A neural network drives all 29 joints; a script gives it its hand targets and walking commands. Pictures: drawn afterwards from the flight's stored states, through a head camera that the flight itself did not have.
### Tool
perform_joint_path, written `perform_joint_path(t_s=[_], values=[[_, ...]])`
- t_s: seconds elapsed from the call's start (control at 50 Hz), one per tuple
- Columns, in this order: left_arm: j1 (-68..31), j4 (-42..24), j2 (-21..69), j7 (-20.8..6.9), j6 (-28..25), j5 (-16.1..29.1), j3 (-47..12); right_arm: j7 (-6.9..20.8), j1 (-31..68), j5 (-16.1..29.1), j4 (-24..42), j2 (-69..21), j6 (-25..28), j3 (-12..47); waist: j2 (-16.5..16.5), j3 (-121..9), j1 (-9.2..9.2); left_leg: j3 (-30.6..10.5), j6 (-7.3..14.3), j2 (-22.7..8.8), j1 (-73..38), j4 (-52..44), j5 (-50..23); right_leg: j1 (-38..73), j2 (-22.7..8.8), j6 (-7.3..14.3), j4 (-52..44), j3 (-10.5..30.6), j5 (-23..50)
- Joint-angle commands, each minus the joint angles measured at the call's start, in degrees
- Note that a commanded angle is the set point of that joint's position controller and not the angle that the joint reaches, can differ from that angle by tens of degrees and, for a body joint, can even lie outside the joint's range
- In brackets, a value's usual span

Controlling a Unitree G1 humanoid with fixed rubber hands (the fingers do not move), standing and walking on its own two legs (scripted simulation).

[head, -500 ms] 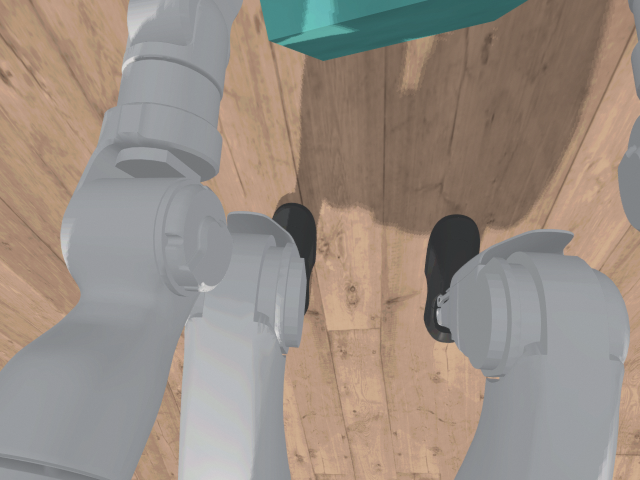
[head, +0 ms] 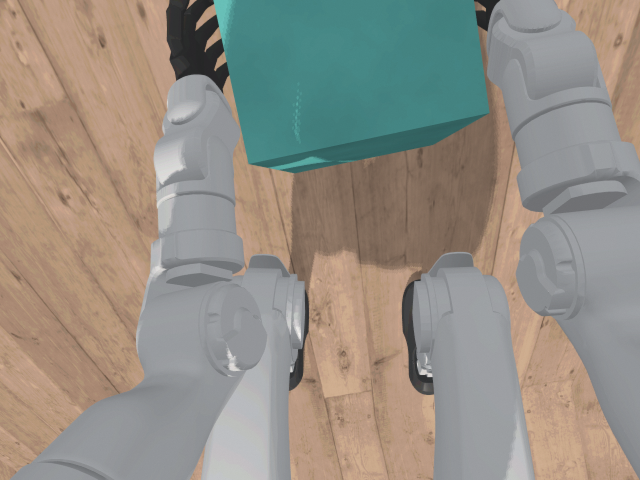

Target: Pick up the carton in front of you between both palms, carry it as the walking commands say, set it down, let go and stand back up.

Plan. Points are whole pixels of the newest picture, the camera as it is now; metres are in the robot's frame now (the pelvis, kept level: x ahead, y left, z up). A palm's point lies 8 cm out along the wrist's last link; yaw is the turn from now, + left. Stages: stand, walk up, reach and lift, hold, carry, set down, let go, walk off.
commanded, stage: reach and lift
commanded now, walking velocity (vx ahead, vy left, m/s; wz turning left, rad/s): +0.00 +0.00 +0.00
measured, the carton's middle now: (347, 65) +0.54 -0.01 -0.17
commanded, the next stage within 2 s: none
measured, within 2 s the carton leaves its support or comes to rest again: neither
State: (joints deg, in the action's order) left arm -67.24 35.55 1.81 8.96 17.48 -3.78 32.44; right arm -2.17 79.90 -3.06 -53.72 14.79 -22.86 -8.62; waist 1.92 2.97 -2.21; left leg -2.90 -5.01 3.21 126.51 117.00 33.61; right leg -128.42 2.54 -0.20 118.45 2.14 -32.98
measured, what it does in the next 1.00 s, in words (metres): rises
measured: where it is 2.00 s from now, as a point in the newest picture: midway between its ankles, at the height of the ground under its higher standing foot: (355, 354)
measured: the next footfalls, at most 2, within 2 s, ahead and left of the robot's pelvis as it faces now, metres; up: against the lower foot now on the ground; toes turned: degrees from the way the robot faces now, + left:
none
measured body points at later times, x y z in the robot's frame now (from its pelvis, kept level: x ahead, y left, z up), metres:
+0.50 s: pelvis -0.01 +0.01 +0.11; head +0.27 -0.01 +0.47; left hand +0.50 +0.15 +0.05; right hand +0.51 -0.15 +0.04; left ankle +0.10 +0.14 -0.38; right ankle +0.10 -0.11 -0.38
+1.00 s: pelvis +0.05 +0.01 +0.24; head +0.19 +0.00 +0.67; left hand +0.46 +0.15 +0.21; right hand +0.46 -0.15 +0.21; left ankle +0.10 +0.14 -0.38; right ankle +0.10 -0.12 -0.38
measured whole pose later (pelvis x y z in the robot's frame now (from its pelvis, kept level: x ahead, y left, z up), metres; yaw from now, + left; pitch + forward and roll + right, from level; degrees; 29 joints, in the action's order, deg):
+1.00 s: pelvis +0.05 +0.01 +0.24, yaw -3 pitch +31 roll +0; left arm -35.3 30.1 9.8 2.5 18.9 -13.4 27.3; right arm 0.4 38.3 -14.1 -35.9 -3.1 -23.3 -20.6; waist 0.2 -13.9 -1.5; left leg -3.8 -1.8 2.3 74.0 69.2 25.7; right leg -74.7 2.1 -0.9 69.1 3.0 -24.9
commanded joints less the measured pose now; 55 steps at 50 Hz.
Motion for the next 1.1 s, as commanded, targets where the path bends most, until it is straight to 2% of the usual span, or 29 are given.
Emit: perform_joint_path(t_s=[0.0, 0.02, 0.1, 0.12, 0.14, 0.16, 0.18, 0.2, 0.22, 0.24, 0.26, 0.36, 0.38, 0.4, 0.42, 0.48, 0.5, 0.54, 0.56, 0.58, 0.68, 0.7, 0.72, 0.82, 0.9, 0.96, 1.0, 1.02, 1.08], values=[[-41.99, 2.32, 52.31, -17.19, 2.79, 2.58, -30.19, 14.82, 26.86, 4.55, 5.79, -68.16, 3.85, 12.96, -6.74, -65.02, -2.11, 9.61, 2.93, 6.05, -30.45, -14.47, -16.56, 38.96, 5.82, -0.46, -17.94, -5.16, 18.15], [-35.11, 11.14, 51.64, -17.52, 3.87, -0.85, -24.69, 14.91, 28.76, 2.6, 3.58, -64.66, 3.57, 10.44, -7.83, -57.89, -5.91, 9.45, 3.39, 6.08, -26.61, -16.34, -12.49, 35.84, 5.22, -0.09, -19.86, -4.71, 13.42], [-36.26, 11.55, 53.91, -18.51, 4.45, -4.18, -20.81, 15.37, 27.61, -3.02, 1.11, -63.66, 3.25, 3.81, -6.88, -57.4, -1.42, 9.9, 3.36, 6.24, -29.37, -20.55, -8.0, 36.42, 6.65, -0.19, -23.74, -6.42, 7.25], [-35.67, 12.47, 53.31, -18.96, 4.59, -5.71, -18.05, 15.11, 28.39, -4.65, 2.38, -63.19, 2.84, 3.13, -9.65, -56.47, -3.47, 10.49, 3.6, 6.65, -27.12, -20.45, -6.87, 37.72, 6.3, -0.07, -26.13, -4.7, 4.47], [-34.77, 14.46, 55.36, -19.48, 5.11, -6.1, -17.2, 14.86, 28.59, -5.23, 3.11, -62.14, 2.63, 1.65, -7.69, -56.75, -0.96, 10.07, 3.53, 6.29, -25.69, -20.71, -5.86, 39.94, 6.58, 0.46, -26.92, -4.19, 2.58], [-36.18, 10.7, 53.06, -19.53, 4.87, -5.19, -19.36, 15.11, 28.06, -5.27, 4.13, -63.78, 2.47, 1.6, -9.25, -59.37, -2.16, 9.81, 3.78, 6.63, -28.73, -22.29, -6.22, 41.52, 6.54, -0.32, -27.3, -5.49, 3.84], [-36.65, 8.5, 56.03, -19.52, 5.06, -3.61, -22.03, 15.35, 29.0, -5.66, 5.49, -62.2, 2.6, 1.88, -5.75, -62.75, 0.49, 9.32, 2.92, 6.25, -28.91, -22.95, -8.81, 42.58, 6.04, -0.04, -26.89, -6.27, 8.18], [-36.95, 7.24, 55.69, -19.65, 5.19, -2.4, -22.96, 15.36, 27.02, -5.1, 8.76, -64.2, 2.42, 1.98, -6.76, -65.36, 0.75, 8.57, 3.0, 6.25, -32.98, -24.05, -10.69, 43.46, 6.32, 0.22, -26.81, -6.3, 10.0], [-35.96, 8.75, 55.57, -19.95, 5.16, -2.71, -22.85, 15.36, 26.1, -4.36, 4.23, -64.72, 1.94, 2.72, -5.39, -65.9, -2.24, 10.06, 2.58, 6.67, -31.88, -24.38, -10.41, 45.29, 5.87, 0.2, -28.44, -5.5, 8.89], [-38.86, 6.44, 57.63, -19.99, 5.46, -0.68, -25.65, 15.41, 26.09, -4.97, 6.38, -64.68, 1.91, 3.15, -4.85, -68.33, 3.93, 8.44, 2.34, 6.12, -35.27, -25.33, -10.16, 47.5, 6.3, 0.68, -28.65, -6.58, 10.08], [-34.85, 7.82, 57.05, -20.54, 5.94, -1.94, -24.51, 15.51, 25.39, -5.35, 7.56, -65.71, 1.35, 3.91, -6.03, -68.13, 1.15, 9.25, 1.84, 6.45, -35.06, -26.07, -11.61, 48.74, 6.31, 0.45, -29.77, -6.12, 10.77], [-33.51, 3.29, 62.46, -20.29, 7.63, 1.02, -32.03, 17.92, 26.46, -1.25, 13.37, -70.48, 0.03, 10.5, -4.48, -78.94, 1.29, 8.58, 1.61, 6.61, -45.43, -30.4, -15.8, 53.01, 7.15, -0.35, -31.32, -7.84, 15.74], [-31.89, 0.92, 62.37, -20.2, 7.95, 1.26, -34.44, 18.14, 22.97, 0.01, 12.77, -72.65, -0.98, 13.5, -4.83, -78.08, -0.75, 9.04, 1.76, 6.5, -47.31, -31.32, -17.0, 55.26, 6.73, -0.46, -32.56, -6.84, 17.22], [-32.68, 0.96, 63.15, -20.31, 8.13, 1.2, -35.61, 18.45, 23.83, 0.51, 13.03, -72.25, -0.56, 11.83, -3.59, -77.28, 0.85, 8.17, 2.2, 6.23, -48.28, -31.48, -15.98, 53.37, 7.07, -0.16, -32.96, -7.14, 15.92], [-32.13, -2.48, 63.69, -20.04, 8.06, 1.78, -37.22, 18.65, 24.03, 3.18, 17.37, -74.13, -0.37, 16.24, -2.97, -82.03, -1.88, 8.71, 1.99, 6.17, -53.48, -31.95, -19.59, 55.64, 7.03, -0.56, -33.04, -6.65, 19.1], [-30.63, -5.28, 64.94, -19.98, 7.67, 4.13, -40.83, 18.32, 20.05, 2.6, 16.87, -73.83, -0.85, 16.28, -2.2, -82.01, 0.57, 7.68, 1.48, 6.78, -54.6, -33.83, -22.23, 58.13, 7.19, -0.66, -33.7, -7.01, 22.95], [-26.4, -0.43, 62.97, -20.16, 8.3, 1.97, -39.03, 18.31, 18.61, 3.85, 18.09, -76.3, -0.69, 17.1, -4.7, -78.04, -1.34, 8.25, 2.11, 6.47, -56.12, -35.0, -21.29, 57.54, 7.68, -1.7, -35.91, -6.78, 21.51], [-20.4, 3.26, 66.55, -20.43, 8.94, 1.25, -38.79, 18.18, 13.6, 1.79, 15.84, -75.03, -0.84, 15.55, -2.11, -73.7, -0.05, 7.47, 1.58, 6.66, -54.9, -37.37, -19.92, 60.82, 7.37, -0.53, -38.03, -6.14, 20.19], [-17.3, 2.71, 64.94, -20.91, 8.82, 0.36, -37.93, 18.26, 11.34, 2.47, 16.06, -77.93, -1.41, 17.59, -6.64, -73.51, -2.14, 7.48, 2.5, 6.9, -55.46, -37.57, -18.24, 60.78, 7.26, -1.24, -38.8, -5.97, 18.18], [-17.49, 4.26, 67.36, -21.38, 8.91, 1.5, -37.03, 17.96, 10.35, 0.65, 15.61, -75.37, -1.31, 15.38, -5.23, -68.91, 1.91, 7.01, 1.85, 6.74, -54.25, -39.37, -18.57, 61.18, 7.32, -1.16, -41.04, -6.37, 19.19], [-11.07, 4.41, 67.27, -21.06, 6.7, 0.48, -37.85, 16.49, 5.51, -0.45, 17.38, -75.2, 1.36, 14.63, -2.09, -64.68, 1.38, 4.53, 1.9, 6.52, -59.47, -44.03, -24.52, 64.32, 7.19, -0.53, -44.5, -4.42, 24.56], [-9.69, 2.57, 65.56, -21.17, 5.82, -0.82, -37.44, 16.47, 3.99, -1.2, 16.82, -77.37, 1.5, 15.2, -5.51, -65.39, -1.03, 5.15, 2.52, 6.87, -62.4, -44.02, -25.24, 64.02, 7.57, -1.44, -45.73, -4.15, 23.37], [-7.17, 5.61, 68.05, -20.79, 6.13, -0.04, -36.77, 16.21, 2.11, -0.77, 14.04, -76.32, 1.61, 13.26, -3.24, -61.75, 1.07, 4.79, 2.46, 6.8, -61.95, -45.36, -21.51, 66.88, 6.82, -0.46, -46.99, -3.5, 20.81], [-5.73, 6.32, 67.28, -21.11, 5.08, -2.84, -35.06, 16.14, 1.47, -3.69, 16.53, -75.31, 2.7, 12.72, -2.58, -52.64, 1.89, 3.53, 3.28, 6.7, -65.94, -53.13, -15.3, 71.15, 6.77, -0.09, -54.82, -3.01, 14.98], [-1.18, 2.01, 67.17, -21.06, 3.3, -1.27, -40.72, 15.68, -4.5, -0.36, 20.65, -80.51, 4.03, 19.74, -4.24, -59.79, -0.94, 2.72, 3.4, 6.33, -75.1, -55.17, -23.91, 80.84, 6.47, -0.7, -56.14, -1.88, 24.2], [3.94, 3.47, 67.78, -21.84, 4.23, -1.92, -39.93, 15.16, -10.1, -0.99, 21.05, -80.17, 3.12, 19.58, -4.1, -52.97, 1.05, 2.62, 3.41, 6.36, -73.98, -59.28, -21.64, 86.61, 5.77, -0.6, -61.98, -0.63, 24.87], [6.96, 2.4, 65.39, -22.23, 4.74, -2.0, -41.04, 15.26, -12.04, -0.18, 19.65, -81.59, 1.94, 20.43, -4.56, -50.67, -1.62, 2.73, 4.07, 5.61, -78.04, -61.47, -20.01, 90.54, 5.4, -1.15, -64.33, 0.48, 21.43], [7.27, 3.2, 66.86, -22.11, 4.88, -2.05, -40.7, 15.53, -11.02, -0.73, 22.07, -79.88, 2.57, 21.17, -5.37, -48.25, 1.85, 2.07, 4.14, 5.71, -79.5, -62.71, -20.25, 88.84, 5.49, -0.96, -65.52, -0.37, 21.78], [11.19, 0.55, 70.14, -21.97, 5.81, -0.48, -44.31, 15.3, -15.81, 0.19, 23.54, -79.93, 1.83, 22.57, -1.59, -49.74, 1.05, 0.59, 3.98, 4.86, -87.21, -66.58, -24.69, 95.68, 5.48, 0.26, -68.56, 0.77, 25.9]])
